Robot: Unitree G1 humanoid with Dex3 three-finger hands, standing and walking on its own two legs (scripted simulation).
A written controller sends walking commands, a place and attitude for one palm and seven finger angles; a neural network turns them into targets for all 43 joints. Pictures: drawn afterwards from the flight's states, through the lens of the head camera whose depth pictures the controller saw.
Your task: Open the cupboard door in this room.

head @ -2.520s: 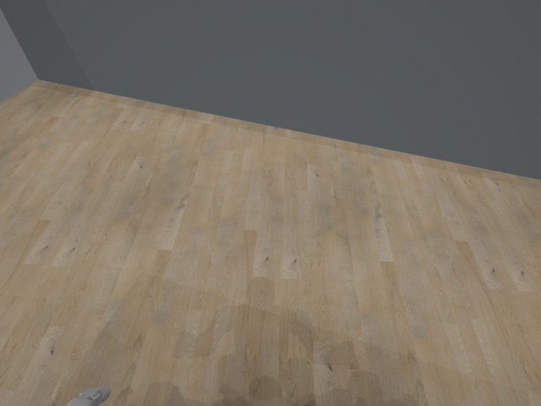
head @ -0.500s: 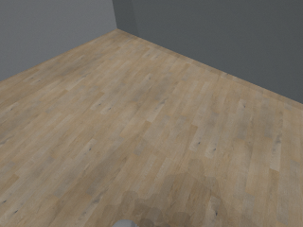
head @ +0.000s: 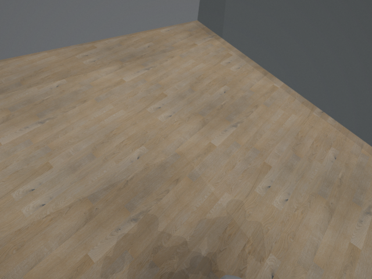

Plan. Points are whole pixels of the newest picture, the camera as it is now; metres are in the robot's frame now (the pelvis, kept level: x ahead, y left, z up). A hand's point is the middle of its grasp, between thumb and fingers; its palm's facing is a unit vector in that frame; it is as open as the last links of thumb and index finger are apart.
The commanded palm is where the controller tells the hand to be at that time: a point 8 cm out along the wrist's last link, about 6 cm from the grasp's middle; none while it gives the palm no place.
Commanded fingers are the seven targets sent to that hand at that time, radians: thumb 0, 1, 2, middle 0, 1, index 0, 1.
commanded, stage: turn or walk to find it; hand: left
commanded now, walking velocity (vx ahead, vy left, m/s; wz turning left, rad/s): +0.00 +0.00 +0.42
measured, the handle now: out of the picture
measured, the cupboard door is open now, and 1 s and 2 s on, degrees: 0 0 0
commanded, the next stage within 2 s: none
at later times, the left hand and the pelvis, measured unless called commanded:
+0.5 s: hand out of the picture +0.02 +0.15 -0.14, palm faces +0.21 -0.93 -0.29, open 7.4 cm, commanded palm none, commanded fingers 0.00 0.90 0.90 -0.20 -0.30 -0.20 -0.30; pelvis -0.03 -0.06 +0.00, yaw +13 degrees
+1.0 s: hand out of the picture -0.15 +0.18 -0.19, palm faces +0.48 -0.85 -0.23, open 7.4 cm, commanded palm none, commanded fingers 0.00 0.90 0.90 -0.20 -0.30 -0.20 -0.30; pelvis -0.06 -0.01 -0.01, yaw +25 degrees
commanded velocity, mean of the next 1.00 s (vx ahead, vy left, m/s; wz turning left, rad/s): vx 0.00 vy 0.00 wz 0.42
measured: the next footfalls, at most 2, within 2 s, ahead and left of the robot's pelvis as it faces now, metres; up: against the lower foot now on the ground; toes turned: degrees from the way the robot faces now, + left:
right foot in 0.36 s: +0.01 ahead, -0.14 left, +0.00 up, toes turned +7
left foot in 0.86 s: -0.06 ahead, +0.08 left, +0.00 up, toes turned +27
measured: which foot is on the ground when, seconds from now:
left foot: down 0.00-0.36, up 0.38-0.84, down 0.86-1.00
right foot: up 0.00-0.34, down 0.36-0.86, up 0.88-1.00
